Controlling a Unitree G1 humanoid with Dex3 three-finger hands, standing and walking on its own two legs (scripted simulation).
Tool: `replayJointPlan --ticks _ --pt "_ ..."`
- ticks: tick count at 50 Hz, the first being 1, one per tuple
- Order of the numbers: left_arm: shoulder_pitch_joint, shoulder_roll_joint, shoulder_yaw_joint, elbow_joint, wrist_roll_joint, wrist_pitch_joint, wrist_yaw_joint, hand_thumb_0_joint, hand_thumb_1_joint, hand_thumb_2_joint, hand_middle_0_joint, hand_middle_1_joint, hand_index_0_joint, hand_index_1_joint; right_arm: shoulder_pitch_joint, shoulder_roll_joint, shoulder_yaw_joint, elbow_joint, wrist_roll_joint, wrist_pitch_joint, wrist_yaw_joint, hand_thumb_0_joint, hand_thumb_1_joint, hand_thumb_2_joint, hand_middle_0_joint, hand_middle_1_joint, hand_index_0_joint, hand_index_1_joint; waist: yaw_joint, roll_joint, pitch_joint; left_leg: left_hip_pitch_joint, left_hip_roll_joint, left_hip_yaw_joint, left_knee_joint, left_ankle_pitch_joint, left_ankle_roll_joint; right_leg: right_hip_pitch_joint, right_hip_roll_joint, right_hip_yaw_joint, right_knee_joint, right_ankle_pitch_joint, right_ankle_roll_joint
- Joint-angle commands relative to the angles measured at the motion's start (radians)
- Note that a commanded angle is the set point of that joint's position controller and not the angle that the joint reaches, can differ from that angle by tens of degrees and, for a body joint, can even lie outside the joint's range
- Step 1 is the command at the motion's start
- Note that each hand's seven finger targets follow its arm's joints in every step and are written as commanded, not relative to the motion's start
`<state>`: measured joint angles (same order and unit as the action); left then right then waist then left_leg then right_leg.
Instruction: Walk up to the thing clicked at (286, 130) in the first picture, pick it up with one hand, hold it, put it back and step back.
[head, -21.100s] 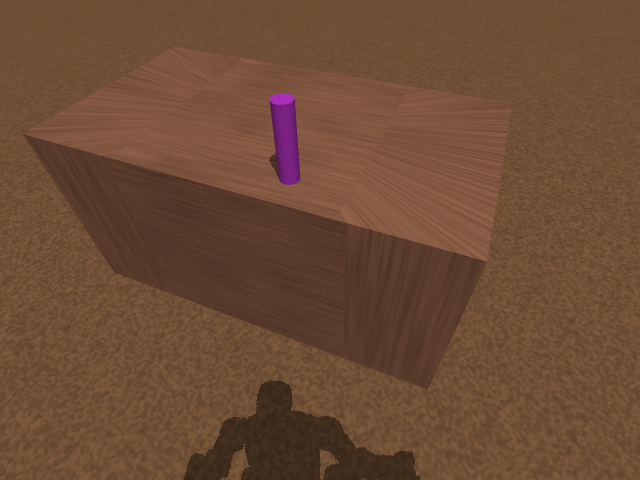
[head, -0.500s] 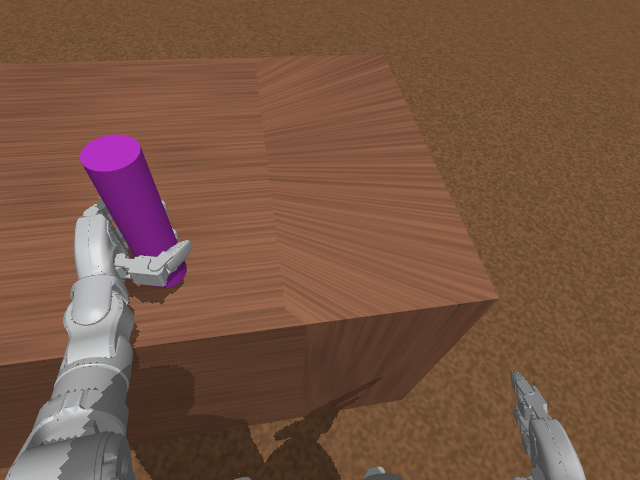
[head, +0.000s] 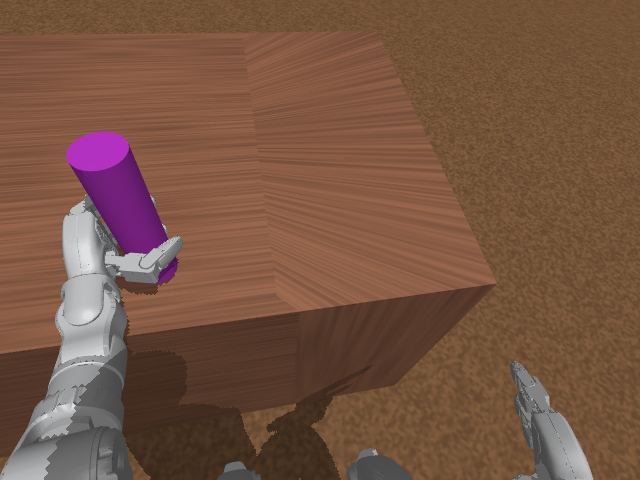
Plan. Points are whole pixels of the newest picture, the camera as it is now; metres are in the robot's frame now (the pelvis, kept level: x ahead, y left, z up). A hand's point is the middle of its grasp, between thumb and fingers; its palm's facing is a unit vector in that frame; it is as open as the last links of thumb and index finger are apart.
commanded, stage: lower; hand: left
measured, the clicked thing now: (133, 220) +0.44 +0.19 +0.07
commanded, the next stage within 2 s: loosen in 0.28 s
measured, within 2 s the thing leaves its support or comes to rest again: rests again in 0.06 s
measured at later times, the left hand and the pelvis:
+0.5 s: hand (146, 241) +0.45 +0.19 +0.02, palm faces +0.16 -0.99 +0.00, open 8.4 cm; pelvis -0.01 +0.00 -0.01, yaw +0 degrees
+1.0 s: hand (148, 241) +0.45 +0.19 +0.02, palm faces +0.17 -0.99 +0.01, open 15.1 cm; pelvis -0.01 +0.00 -0.02, yaw +0 degrees
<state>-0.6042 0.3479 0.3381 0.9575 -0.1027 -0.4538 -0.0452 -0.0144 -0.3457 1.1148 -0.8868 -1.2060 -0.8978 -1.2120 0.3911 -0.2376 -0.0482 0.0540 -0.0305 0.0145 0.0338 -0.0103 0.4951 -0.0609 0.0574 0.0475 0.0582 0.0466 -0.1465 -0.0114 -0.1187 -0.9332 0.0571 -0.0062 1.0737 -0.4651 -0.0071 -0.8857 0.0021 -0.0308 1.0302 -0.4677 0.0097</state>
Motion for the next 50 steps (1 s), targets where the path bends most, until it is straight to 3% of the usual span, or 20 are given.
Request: replayJointPlan --ticks 1,4,5,8,14,16,18,20,23,26,29,34,35,39,40,44,45,48,49,50 --pt "-0.379 0.189 0.023 -0.203 -0.005 -0.08 -0.011 0.0 0.26 1.273 -1.372 -1.44 -1.38 -1.448 0.025 -0.145 -0.08 -0.194 -0.005 -0.05 -0.009 0.0 0.509 -0.06 0.049 0.05 0.049 0.05 -0.004 0.121 -0.45 0.322 -0.024 -0.023 -0.109 0.328 0.012 0.136 0.019 -0.005 -0.097 0.303 -0.031" --pt "-0.419 0.236 0.043 -0.269 -0.002 -0.095 -0.008 0.0 0.25 1.264 -1.362 -1.433 -1.372 -1.438 0.03 -0.158 -0.101 -0.216 -0.005 -0.045 -0.016 0.0 0.51 -0.059 0.049 0.05 0.049 0.05 -0.009 0.101 -0.492 0.312 -0.032 -0.01 -0.09 0.307 0.024 0.172 0.014 0.016 -0.104 0.328 -0.018" --pt "-0.38 0.181 0.012 -0.208 -0.003 -0.09 -0.011 0.0 0.265 1.269 -1.347 -1.427 -1.357 -1.432 0.027 -0.141 -0.081 -0.239 -0.005 -0.044 -0.013 0.0 0.51 -0.06 0.05 0.05 0.049 0.05 -0.019 0.077 -0.482 0.291 -0.034 -0.009 -0.088 0.304 0.026 0.185 0.013 0.019 -0.102 0.335 -0.016" --pt "-0.359 0.195 0.035 -0.188 -0.007 -0.096 -0.003 0.0 0.224 1.25 -1.343 -1.413 -1.351 -1.42 0.042 -0.149 -0.078 -0.247 -0.004 -0.044 -0.013 0.0 0.505 -0.061 0.049 0.05 0.049 0.05 -0.009 0.08 -0.459 0.279 -0.035 -0.01 -0.089 0.282 0.024 0.166 0.016 0.014 -0.099 0.304 -0.019" --pt "-0.356 0.201 0.024 -0.184 0.01 -0.103 -0.008 0.0 0.252 1.247 -1.35 -1.41 -1.358 -1.416 0.067 -0.165 -0.097 -0.248 -0.007 -0.038 -0.011 0.0 0.507 -0.06 0.05 0.05 0.049 0.05 -0.024 0.109 -0.467 0.29 -0.033 -0.014 -0.065 0.335 0.021 0.132 0.018 0.009 -0.073 0.342 -0.021" --pt "-0.39 0.204 0.03 -0.216 0.009 -0.112 -0.007 0.0 0.229 1.257 -1.353 -1.419 -1.359 -1.428 0.058 -0.142 -0.083 -0.24 -0.007 -0.039 -0.008 0.0 0.506 -0.061 0.05 0.05 0.049 0.05 -0.022 0.129 -0.439 0.256 -0.036 -0.011 -0.065 0.288 0.021 0.119 0.013 0.02 -0.075 0.303 -0.02" --pt "-0.341 0.149 0.014 -0.14 0.008 -0.105 -0.007 0.0 0.193 1.243 -1.35 -1.41 -1.357 -1.418 0.066 -0.142 -0.087 -0.238 -0.009 -0.037 -0.005 0.0 0.506 -0.06 0.05 0.05 0.049 0.05 -0.034 0.093 -0.409 0.237 -0.033 -0.013 -0.064 0.271 0.023 0.094 0.017 0.016 -0.075 0.292 -0.02" --pt "-0.328 0.181 0.04 -0.126 0.007 -0.107 -0.003 0.0 0.2 1.18 -1.383 -1.39 -1.4 -1.387 0.051 -0.169 -0.107 -0.242 -0.011 -0.038 -0.006 0.0 0.515 -0.052 0.05 0.049 0.049 0.049 -0.029 0.096 -0.415 0.223 -0.033 -0.016 -0.066 0.257 0.022 0.095 0.019 0.01 -0.072 0.275 -0.021" --pt "-0.406 0.19 0.02 -0.234 0.009 -0.116 -0.007 0.0 0.008 0.94 -1.241 -1.188 -1.275 -1.163 0.066 -0.154 -0.096 -0.278 -0.011 -0.039 -0.003 0.0 0.508 -0.045 0.051 0.049 0.05 0.049 -0.029 0.133 -0.472 0.274 -0.035 -0.015 -0.066 0.247 0.018 0.1 0.018 0.011 -0.066 0.261 -0.023" --pt "-0.343 0.176 0.038 -0.158 0.001 -0.106 -0.007 0.0 -0.096 0.705 -1.122 -1.037 -1.155 -1.01 0.073 -0.164 -0.106 -0.277 -0.008 -0.037 -0.007 0.0 0.506 -0.045 0.051 0.049 0.05 0.049 -0.035 0.08 -0.444 0.231 -0.033 -0.016 -0.061 0.246 0.023 0.11 0.019 0.015 -0.066 0.273 -0.018" --pt "-0.384 0.186 0.03 -0.194 0.007 -0.106 -0.006 0.0 -0.266 0.589 -0.946 -0.843 -0.977 -0.834 0.082 -0.161 -0.101 -0.27 -0.011 -0.033 -0.006 0.0 0.503 -0.052 0.051 0.05 0.05 0.05 -0.031 0.118 -0.46 0.251 -0.033 -0.019 -0.06 0.271 0.018 0.09 0.021 0.006 -0.056 0.279 -0.023" --pt "-0.394 0.187 0.036 -0.2 0.006 -0.108 0.008 0.0 -0.433 0.324 -0.675 -0.548 -0.686 -0.539 0.051 -0.156 -0.096 -0.279 -0.01 -0.037 -0.008 0.0 0.509 -0.051 0.052 0.051 0.051 0.051 -0.022 0.119 -0.429 0.221 -0.033 -0.019 -0.081 0.179 0.016 0.084 0.019 0.008 -0.062 0.202 -0.026" --pt "-0.392 0.193 0.041 -0.191 0.007 -0.108 0.012 0.0 -0.445 0.314 -0.648 -0.524 -0.658 -0.517 0.042 -0.16 -0.102 -0.286 -0.009 -0.04 -0.009 0.0 0.511 -0.051 0.052 0.051 0.051 0.051 -0.017 0.107 -0.42 0.216 -0.034 -0.017 -0.085 0.148 0.016 0.085 0.02 0.008 -0.068 0.177 -0.024" --pt "-0.407 0.175 0.012 -0.198 0.014 -0.112 0.014 0.0 -0.451 0.255 -0.509 -0.396 -0.514 -0.394 0.06 -0.169 -0.103 -0.288 -0.017 -0.037 -0.01 0.0 0.519 -0.053 0.052 0.051 0.051 0.051 -0.03 0.158 -0.49 0.306 -0.018 -0.041 -0.082 0.257 -0.002 0.051 0.03 -0.018 -0.035 0.22 -0.037" --pt "-0.425 0.21 0.027 -0.236 0.016 -0.115 0.018 0.0 -0.47 0.237 -0.487 -0.369 -0.489 -0.37 0.057 -0.176 -0.108 -0.298 -0.016 -0.035 -0.013 0.0 0.516 -0.054 0.052 0.051 0.051 0.051 -0.018 0.156 -0.499 0.317 -0.02 -0.037 -0.078 0.269 -0.002 0.063 0.03 -0.016 -0.036 0.229 -0.035" --pt "-0.389 0.175 0.021 -0.182 0.01 -0.109 0.019 0.0 -0.521 0.149 -0.34 -0.233 -0.339 -0.236 0.075 -0.16 -0.098 -0.278 -0.019 -0.031 -0.01 0.0 0.512 -0.056 0.053 0.051 0.052 0.051 -0.026 0.148 -0.478 0.287 -0.023 -0.03 -0.062 0.303 0.004 0.074 0.027 -0.01 -0.033 0.27 -0.032" --pt "-0.394 0.203 0.041 -0.214 0.01 -0.111 0.024 0.0 -0.53 0.128 -0.311 -0.201 -0.307 -0.206 0.083 -0.165 -0.104 -0.263 -0.016 -0.03 -0.011 0.0 0.511 -0.057 0.053 0.051 0.052 0.051 -0.02 0.14 -0.469 0.271 -0.027 -0.023 -0.057 0.286 0.011 0.08 0.025 -0.001 -0.043 0.272 -0.027" --pt "-0.356 0.151 0.011 -0.134 0.012 -0.1 0.014 0.0 -0.611 0.077 -0.233 -0.136 -0.232 -0.14 0.061 -0.156 -0.098 -0.278 -0.015 -0.031 -0.01 0.0 0.514 -0.057 0.053 0.051 0.052 0.051 -0.036 0.109 -0.444 0.233 -0.031 -0.015 -0.053 0.269 0.018 0.093 0.021 0.008 -0.054 0.285 -0.021" --pt "-0.378 0.217 0.05 -0.174 0.017 -0.103 0.02 0.0 -0.531 0.12 -0.153 -0.132 -0.153 -0.131 0.075 -0.178 -0.114 -0.255 -0.014 -0.028 -0.011 0.0 0.535 -0.052 0.053 0.051 0.052 0.051 -0.026 0.12 -0.451 0.236 -0.029 -0.017 -0.057 0.273 0.018 0.091 0.022 0.006 -0.051 0.284 -0.023" --pt "-0.382 0.236 0.051 -0.178 0.022 -0.102 0.02 0.0 -0.531 0.115 -0.13 -0.124 -0.137 -0.121 0.06 -0.192 -0.13 -0.271 -0.013 -0.025 -0.014 0.0 0.537 -0.051 0.053 0.051 0.052 0.051 -0.02 0.122 -0.455 0.239 -0.033 -0.014 -0.059 0.272 0.017 0.105 0.021 0.008 -0.053 0.285 -0.022"
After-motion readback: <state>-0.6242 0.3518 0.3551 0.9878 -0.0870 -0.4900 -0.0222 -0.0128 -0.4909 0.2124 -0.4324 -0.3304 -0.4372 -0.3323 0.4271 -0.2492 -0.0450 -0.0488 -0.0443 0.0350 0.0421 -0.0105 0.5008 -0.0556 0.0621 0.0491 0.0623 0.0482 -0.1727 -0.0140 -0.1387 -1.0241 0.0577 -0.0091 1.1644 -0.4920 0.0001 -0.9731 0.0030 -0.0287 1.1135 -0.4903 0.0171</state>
